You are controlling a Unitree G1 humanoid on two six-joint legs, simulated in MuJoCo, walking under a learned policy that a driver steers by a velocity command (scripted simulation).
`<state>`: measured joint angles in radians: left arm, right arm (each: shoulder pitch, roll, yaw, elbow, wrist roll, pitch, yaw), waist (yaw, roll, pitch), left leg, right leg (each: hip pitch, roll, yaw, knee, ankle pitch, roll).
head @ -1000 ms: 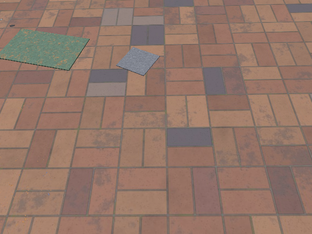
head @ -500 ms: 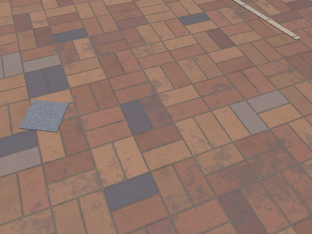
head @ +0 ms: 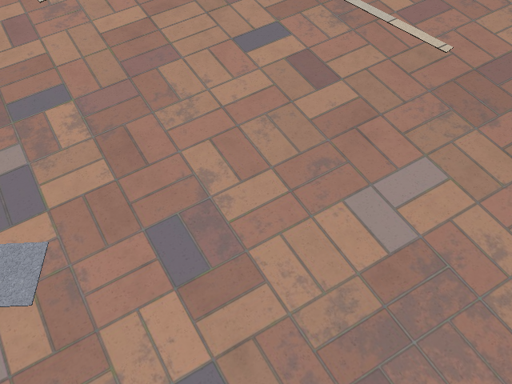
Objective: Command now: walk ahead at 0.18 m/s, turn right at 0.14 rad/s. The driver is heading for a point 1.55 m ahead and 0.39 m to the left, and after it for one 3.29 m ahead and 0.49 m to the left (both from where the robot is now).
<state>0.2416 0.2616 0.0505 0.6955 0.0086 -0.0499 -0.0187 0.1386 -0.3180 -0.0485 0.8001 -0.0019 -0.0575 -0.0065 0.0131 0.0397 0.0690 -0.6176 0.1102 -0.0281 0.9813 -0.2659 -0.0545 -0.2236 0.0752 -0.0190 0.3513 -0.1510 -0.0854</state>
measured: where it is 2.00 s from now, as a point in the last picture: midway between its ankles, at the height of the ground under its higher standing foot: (266, 371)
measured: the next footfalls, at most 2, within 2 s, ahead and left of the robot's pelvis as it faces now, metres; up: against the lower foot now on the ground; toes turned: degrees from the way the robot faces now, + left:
left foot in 0.18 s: +0.21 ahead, +0.15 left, +0.00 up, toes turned +0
right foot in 1.84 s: +0.57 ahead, -0.08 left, +0.00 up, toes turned -3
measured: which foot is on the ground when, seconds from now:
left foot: up 0.00-0.16, down 0.18-1.00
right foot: down 0.00-1.00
